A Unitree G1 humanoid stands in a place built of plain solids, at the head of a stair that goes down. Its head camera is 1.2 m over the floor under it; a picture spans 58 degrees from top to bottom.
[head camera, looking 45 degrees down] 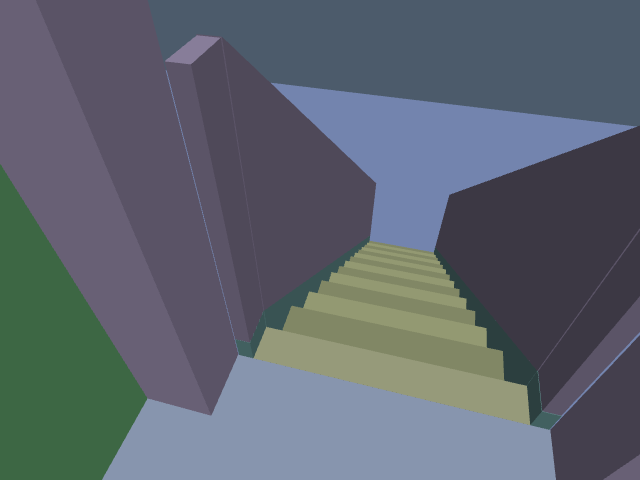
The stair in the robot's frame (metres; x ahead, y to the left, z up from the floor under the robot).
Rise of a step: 0.21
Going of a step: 0.24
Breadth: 0.81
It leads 15 degrees to the right of straight ahead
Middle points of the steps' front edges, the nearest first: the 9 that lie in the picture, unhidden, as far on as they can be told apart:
0.70 -0.22 0.00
0.94 -0.28 -0.21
1.17 -0.34 -0.41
1.41 -0.40 -0.62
1.65 -0.46 -0.83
1.88 -0.52 -1.03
2.12 -0.59 -1.24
2.36 -0.65 -1.45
2.59 -0.71 -1.65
